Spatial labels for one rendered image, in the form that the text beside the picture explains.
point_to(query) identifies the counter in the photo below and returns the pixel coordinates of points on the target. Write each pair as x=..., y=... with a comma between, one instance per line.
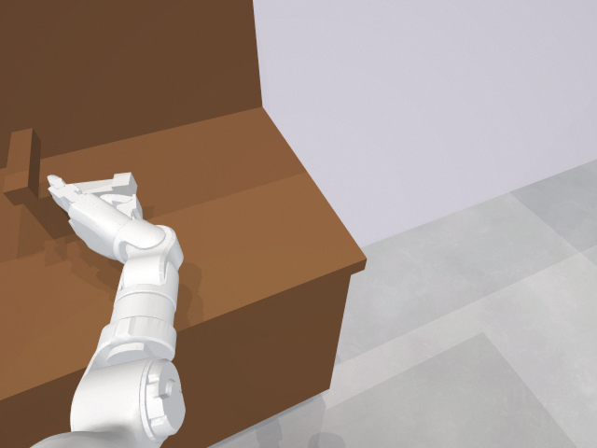
x=168, y=90

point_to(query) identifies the robot left upper arm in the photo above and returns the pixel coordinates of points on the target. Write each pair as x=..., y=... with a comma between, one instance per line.
x=136, y=404

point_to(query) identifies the tap lever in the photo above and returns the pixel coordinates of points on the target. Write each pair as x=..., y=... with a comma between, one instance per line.
x=122, y=184

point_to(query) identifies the robot left forearm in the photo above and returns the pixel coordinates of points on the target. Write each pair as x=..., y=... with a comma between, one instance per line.
x=142, y=323

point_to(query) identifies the robot left hand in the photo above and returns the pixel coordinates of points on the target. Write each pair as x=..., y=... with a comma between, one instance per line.
x=96, y=220

